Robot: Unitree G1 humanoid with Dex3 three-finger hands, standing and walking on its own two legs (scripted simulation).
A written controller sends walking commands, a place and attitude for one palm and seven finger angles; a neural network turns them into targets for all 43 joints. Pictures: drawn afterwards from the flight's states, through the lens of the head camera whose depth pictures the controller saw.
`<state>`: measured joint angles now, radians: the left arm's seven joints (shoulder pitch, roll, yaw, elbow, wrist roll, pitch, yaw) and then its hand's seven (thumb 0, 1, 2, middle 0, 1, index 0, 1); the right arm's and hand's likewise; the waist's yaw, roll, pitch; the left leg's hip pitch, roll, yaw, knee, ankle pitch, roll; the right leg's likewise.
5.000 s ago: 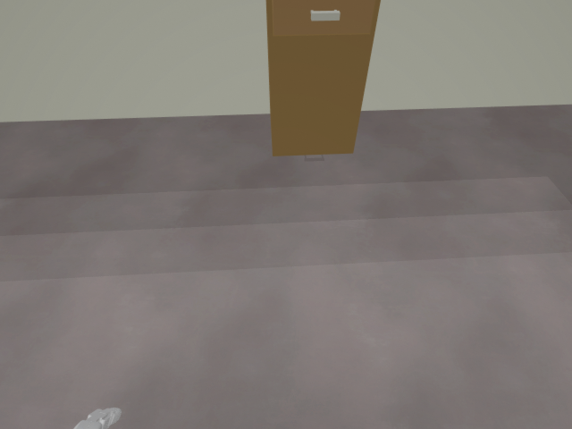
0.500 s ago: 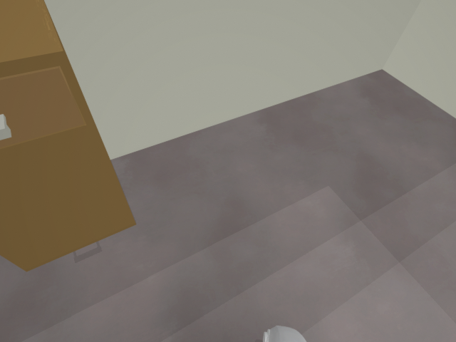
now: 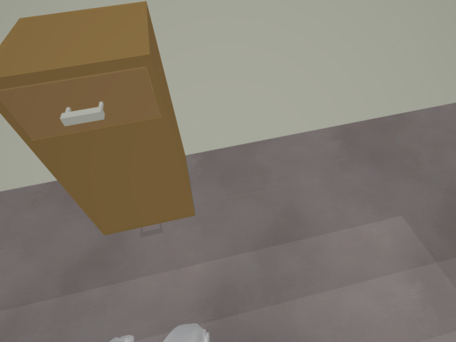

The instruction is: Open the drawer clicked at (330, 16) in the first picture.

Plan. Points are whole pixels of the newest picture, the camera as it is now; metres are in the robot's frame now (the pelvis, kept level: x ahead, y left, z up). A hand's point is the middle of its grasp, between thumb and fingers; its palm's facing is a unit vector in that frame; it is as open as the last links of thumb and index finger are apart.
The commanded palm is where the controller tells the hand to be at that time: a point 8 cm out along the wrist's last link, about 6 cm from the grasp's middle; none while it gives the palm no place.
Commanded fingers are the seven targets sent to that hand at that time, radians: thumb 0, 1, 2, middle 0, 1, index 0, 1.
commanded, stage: turn to face it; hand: left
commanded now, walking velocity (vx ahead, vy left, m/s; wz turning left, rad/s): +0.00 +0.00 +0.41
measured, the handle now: (84, 111) +0.74 +0.46 -0.02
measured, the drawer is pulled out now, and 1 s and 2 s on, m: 0.00 0.00 0.00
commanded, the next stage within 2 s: take the last steps up to it in 0.30 s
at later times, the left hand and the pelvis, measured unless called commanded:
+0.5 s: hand out of the picture -0.02 +0.28 -0.17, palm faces +0.22 -0.94 -0.25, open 7.3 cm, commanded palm none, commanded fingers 0.00 0.90 0.90 -0.20 -0.30 -0.20 -0.30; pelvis -0.02 +0.06 +0.00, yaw +10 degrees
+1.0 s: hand out of the picture -0.03 +0.18 -0.15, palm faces +0.29 -0.93 -0.22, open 7.3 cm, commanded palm none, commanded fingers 0.00 0.90 0.90 -0.20 -0.30 -0.20 -0.30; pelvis +0.07 +0.03 +0.01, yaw +14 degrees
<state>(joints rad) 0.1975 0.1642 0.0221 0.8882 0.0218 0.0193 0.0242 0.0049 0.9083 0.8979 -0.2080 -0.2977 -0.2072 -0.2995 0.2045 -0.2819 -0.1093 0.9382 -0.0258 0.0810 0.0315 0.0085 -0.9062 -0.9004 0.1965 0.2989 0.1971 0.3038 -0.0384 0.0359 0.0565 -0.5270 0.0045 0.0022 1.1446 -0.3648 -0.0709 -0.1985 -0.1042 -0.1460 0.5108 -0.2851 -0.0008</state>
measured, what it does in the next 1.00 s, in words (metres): steps on the spot: left foot, then right foot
